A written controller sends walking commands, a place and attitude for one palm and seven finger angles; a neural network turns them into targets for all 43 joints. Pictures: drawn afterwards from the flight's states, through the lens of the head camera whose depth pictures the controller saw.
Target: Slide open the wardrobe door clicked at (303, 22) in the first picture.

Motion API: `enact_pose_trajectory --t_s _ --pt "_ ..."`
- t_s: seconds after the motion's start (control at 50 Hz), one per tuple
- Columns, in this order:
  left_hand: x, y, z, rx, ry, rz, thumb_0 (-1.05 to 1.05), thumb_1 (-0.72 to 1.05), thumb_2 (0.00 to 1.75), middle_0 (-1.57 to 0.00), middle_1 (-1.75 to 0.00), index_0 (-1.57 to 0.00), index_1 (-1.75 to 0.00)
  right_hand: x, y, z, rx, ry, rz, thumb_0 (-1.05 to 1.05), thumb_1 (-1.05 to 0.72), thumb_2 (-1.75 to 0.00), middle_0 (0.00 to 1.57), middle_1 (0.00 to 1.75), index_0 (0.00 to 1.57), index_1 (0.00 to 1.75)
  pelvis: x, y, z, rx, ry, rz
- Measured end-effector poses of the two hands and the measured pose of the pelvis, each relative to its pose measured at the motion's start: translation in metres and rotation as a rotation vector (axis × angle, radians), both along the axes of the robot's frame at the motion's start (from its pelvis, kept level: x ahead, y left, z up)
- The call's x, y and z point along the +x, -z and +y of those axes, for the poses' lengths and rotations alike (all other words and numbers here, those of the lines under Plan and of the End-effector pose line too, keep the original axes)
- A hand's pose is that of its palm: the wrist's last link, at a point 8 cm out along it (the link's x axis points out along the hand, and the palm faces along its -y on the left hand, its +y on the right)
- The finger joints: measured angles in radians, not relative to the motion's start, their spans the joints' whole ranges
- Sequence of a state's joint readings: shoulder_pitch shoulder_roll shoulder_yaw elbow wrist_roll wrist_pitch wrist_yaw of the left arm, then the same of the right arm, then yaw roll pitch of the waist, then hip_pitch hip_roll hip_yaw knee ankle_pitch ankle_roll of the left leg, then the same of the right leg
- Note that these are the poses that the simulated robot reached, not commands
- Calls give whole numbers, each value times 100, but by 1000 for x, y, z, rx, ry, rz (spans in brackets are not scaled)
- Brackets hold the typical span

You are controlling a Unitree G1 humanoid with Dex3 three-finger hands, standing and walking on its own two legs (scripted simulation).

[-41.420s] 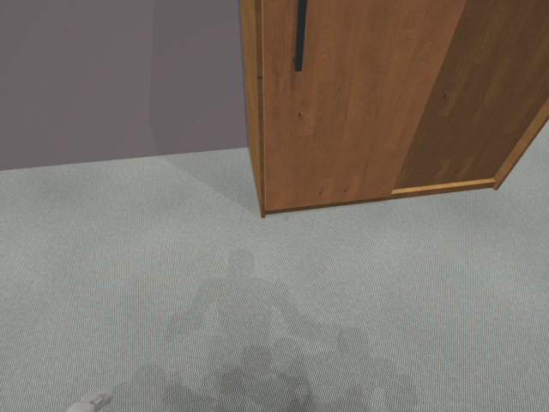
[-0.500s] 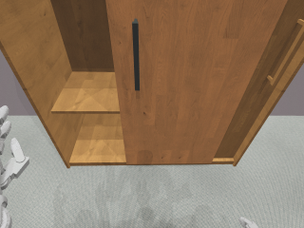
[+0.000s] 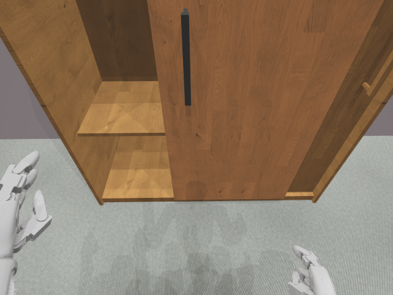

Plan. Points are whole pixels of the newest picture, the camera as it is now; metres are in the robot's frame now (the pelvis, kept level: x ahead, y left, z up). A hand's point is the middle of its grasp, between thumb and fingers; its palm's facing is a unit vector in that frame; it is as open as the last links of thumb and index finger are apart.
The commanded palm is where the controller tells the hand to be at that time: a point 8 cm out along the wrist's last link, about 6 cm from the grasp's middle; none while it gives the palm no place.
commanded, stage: let the arm hang, fingers relaxed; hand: left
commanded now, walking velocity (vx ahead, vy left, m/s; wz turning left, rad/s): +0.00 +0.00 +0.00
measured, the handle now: (186, 61) +0.71 +0.09 +0.13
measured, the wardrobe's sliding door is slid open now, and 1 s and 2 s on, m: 0.42 0.42 0.42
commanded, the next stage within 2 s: look to check the result in 1.06 s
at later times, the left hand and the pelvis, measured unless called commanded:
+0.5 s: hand out of the picture -0.07 +0.21 -0.17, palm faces +0.00 -0.98 -0.21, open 7.2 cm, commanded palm none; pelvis -0.02 +0.02 +0.00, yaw +2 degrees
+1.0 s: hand out of the picture +0.01 +0.20 -0.17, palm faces -0.01 -0.98 -0.18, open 7.3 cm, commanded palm none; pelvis +0.00 +0.02 +0.01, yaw +0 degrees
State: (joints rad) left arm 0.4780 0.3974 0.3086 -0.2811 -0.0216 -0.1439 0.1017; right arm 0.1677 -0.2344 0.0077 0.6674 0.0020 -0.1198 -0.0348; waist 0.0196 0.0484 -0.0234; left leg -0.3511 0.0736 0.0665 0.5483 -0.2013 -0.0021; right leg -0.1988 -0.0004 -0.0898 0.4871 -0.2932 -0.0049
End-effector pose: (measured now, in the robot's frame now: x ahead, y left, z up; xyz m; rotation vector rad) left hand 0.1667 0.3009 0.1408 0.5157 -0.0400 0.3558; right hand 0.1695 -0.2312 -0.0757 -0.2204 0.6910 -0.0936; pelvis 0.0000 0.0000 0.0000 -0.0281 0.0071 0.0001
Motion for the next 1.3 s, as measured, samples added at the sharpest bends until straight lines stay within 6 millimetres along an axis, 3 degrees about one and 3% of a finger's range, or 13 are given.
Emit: enact_pose_trajectory --t_s 0.08,0.16,0.24,0.28,0.34,0.4,0.48,0.54,0.64,0.92,1.3 --pt "-6 119 8 -166 -60 458 0 90 90 -20 -30 -20 -30 -20 28 -18 -19 -3 145 1 -90 -90 20 30 21 30 -11 9 7 5 -14 7" --pt "-59 224 -24 -325 -78 900 0 91 90 -20 -30 -19 -30 -60 41 -27 -43 45 279 1 -90 -90 20 30 21 30 -18 12 8 12 -22 1" --pt "-122 286 -66 -481 -66 1193 1 92 90 -20 -30 -19 -30 -114 47 -25 -78 91 466 1 -90 -90 20 30 20 30 -20 12 9 7 -29 -12" --pt "-147 297 -65 -516 -117 1269 1 97 90 -20 -30 -20 -30 -142 47 -20 -87 105 567 1 -91 -90 20 30 20 30 -20 10 9 2 -32 -11" --pt "-180 301 -60 -546 -159 1362 0 98 90 -21 -30 -20 -30 -177 47 -11 -83 116 699 1 -91 -90 20 30 20 30 -22 5 11 -4 -37 -3" --pt "-208 295 -52 -550 -215 1429 0 97 90 -20 -30 -20 -30 -197 50 -1 -61 130 778 1 -90 -90 20 30 20 30 -22 2 14 -6 -38 3" --pt "-232 285 -40 -527 -275 1491 0 94 90 -20 -30 -20 -30 -203 56 12 -19 147 796 1 -90 -90 20 30 20 30 -22 -1 18 -4 -31 2" --pt "-238 280 -35 -508 -295 1509 0 93 90 -20 -30 -20 -30 -197 61 22 13 150 772 1 -90 -90 20 30 20 30 -22 -2 21 -2 -25 -2" --pt "-227 278 -33 -498 -291 1476 0 92 90 -20 -30 -19 -30 -180 66 30 34 142 728 1 -92 -90 20 30 21 30 -21 -3 24 3 -20 -6" --pt "-163 285 -54 -525 -178 1361 0 91 90 -20 -30 -20 -30 -154 60 25 30 157 666 1 -92 -90 20 30 20 30 -9 -5 25 17 -8 1" --pt "-148 284 -54 -516 -202 1402 0 91 90 -20 -30 -20 -30 -145 60 24 31 171 720 1 -92 -90 20 30 20 30 13 -8 21 17 -1 -4"
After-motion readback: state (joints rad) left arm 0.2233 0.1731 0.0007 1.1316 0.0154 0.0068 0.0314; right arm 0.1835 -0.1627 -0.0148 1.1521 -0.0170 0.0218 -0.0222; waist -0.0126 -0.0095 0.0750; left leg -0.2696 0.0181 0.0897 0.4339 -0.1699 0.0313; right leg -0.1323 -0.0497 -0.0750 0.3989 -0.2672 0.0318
